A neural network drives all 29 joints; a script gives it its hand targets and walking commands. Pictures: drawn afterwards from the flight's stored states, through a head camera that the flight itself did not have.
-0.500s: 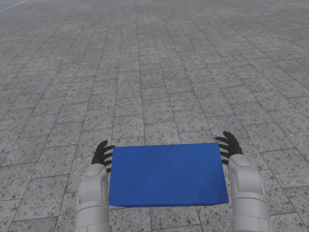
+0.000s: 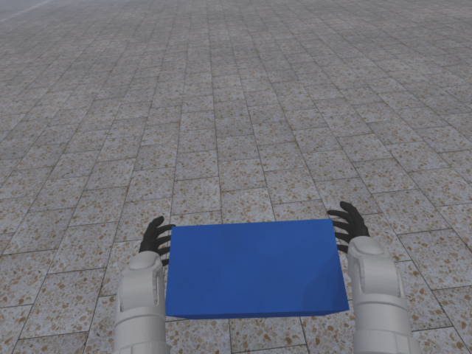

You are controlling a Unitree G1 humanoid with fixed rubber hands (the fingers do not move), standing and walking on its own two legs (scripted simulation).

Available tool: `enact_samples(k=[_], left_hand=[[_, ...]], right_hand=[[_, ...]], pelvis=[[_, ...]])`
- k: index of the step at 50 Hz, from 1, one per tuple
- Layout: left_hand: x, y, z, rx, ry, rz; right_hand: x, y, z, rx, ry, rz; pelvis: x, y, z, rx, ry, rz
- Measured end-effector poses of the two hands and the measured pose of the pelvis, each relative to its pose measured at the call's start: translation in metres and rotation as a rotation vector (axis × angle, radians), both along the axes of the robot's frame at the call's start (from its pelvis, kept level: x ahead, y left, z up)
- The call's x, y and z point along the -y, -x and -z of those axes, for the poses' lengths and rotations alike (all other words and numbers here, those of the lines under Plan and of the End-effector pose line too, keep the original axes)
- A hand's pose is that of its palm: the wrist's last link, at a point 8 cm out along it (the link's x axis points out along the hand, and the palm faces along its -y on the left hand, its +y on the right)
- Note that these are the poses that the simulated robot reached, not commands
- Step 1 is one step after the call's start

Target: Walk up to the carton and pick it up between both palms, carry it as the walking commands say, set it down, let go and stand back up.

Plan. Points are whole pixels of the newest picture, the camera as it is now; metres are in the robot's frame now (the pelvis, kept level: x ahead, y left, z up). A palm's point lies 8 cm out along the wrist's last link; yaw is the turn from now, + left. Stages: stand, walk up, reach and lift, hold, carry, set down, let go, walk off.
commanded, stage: hold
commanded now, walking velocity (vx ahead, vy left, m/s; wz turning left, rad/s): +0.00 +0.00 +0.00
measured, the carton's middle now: (254, 275) +0.28 -0.01 -0.05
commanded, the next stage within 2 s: carry in 0.68 s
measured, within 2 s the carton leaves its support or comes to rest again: neither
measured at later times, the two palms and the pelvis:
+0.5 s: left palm (150, 259) +0.27 +0.18 +0.05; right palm (357, 245) +0.27 -0.19 +0.05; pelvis +0.00 +0.00 +0.00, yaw +0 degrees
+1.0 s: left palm (181, 210) +0.36 +0.12 +0.08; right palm (377, 216) +0.31 -0.23 +0.08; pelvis +0.07 -0.02 -0.01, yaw -6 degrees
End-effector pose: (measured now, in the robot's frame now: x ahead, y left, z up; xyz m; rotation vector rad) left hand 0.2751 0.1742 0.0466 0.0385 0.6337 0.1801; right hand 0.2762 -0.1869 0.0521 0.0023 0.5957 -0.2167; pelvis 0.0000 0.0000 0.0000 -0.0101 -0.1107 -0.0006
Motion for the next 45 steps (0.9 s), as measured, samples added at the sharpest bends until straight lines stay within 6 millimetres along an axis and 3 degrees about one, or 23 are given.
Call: enact_samples(k=[34, 40, 45], left_hand=[[-0.001, 0.001, 0.000, 0.005, 0.001, -0.003], [0.001, -0.011, -0.011, 0.042, 0.022, -0.011], [0.015, -0.038, -0.022, 0.027, 0.033, 0.020]], right_hand=[[-0.001, 0.002, 0.002, 0.000, 0.001, 0.007], [-0.002, -0.008, -0.008, 0.039, 0.001, 0.040], [0.009, -0.017, -0.017, 0.023, -0.011, 0.119]], pelvis=[[0.002, -0.002, 0.001, -0.011, 0.000, -0.004], [-0.002, -0.008, 0.006, -0.104, -0.005, 0.022], [0.004, -0.033, 0.008, -0.150, -0.009, 0.072]])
